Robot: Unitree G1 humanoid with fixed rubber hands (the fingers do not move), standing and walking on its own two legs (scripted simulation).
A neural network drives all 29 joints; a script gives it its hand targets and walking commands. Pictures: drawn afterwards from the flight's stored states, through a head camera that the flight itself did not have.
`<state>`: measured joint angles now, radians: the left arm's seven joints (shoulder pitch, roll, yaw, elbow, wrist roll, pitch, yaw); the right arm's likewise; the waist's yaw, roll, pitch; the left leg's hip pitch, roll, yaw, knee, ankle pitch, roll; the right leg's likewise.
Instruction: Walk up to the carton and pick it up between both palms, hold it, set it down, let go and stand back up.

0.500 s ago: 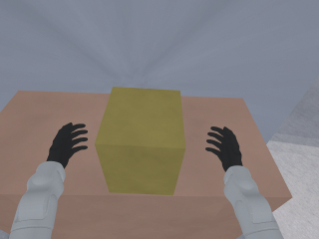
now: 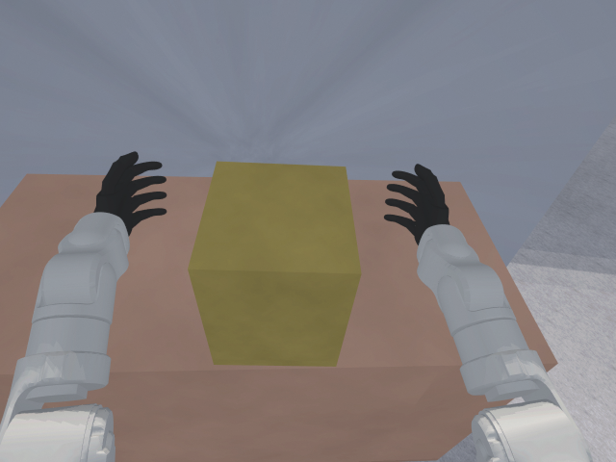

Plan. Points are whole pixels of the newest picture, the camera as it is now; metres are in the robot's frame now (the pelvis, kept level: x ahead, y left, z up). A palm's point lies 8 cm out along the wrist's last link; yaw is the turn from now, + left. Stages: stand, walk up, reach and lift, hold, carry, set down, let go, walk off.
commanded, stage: reach and lift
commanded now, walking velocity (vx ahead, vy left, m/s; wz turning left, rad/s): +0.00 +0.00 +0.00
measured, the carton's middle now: (278, 267) +0.42 +0.04 +0.01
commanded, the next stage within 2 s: none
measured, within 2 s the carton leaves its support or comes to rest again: neither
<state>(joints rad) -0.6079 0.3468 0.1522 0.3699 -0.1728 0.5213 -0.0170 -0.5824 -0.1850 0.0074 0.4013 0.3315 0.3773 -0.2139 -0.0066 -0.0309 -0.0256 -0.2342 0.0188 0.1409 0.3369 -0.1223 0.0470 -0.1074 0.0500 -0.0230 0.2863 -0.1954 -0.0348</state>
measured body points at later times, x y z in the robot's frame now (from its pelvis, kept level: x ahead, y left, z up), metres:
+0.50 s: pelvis +0.00 +0.00 +0.00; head +0.00 +0.02 +0.45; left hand +0.45 +0.23 +0.21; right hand +0.45 -0.17 +0.20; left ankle +0.04 +0.09 -0.75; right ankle -0.03 -0.10 -0.75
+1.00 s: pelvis +0.00 -0.01 -0.01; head +0.03 +0.02 +0.44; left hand +0.44 +0.22 +0.11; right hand +0.44 -0.15 +0.11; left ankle +0.04 +0.09 -0.75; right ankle -0.03 -0.10 -0.75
